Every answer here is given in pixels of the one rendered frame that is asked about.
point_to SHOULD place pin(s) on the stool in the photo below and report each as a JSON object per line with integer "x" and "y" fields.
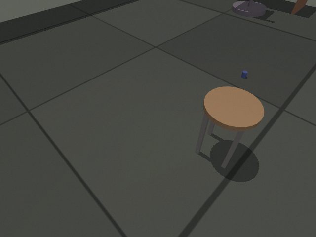
{"x": 233, "y": 109}

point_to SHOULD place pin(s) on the tin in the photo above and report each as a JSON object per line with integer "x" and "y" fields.
{"x": 244, "y": 73}

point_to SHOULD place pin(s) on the office chair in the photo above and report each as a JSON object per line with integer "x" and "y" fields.
{"x": 249, "y": 8}

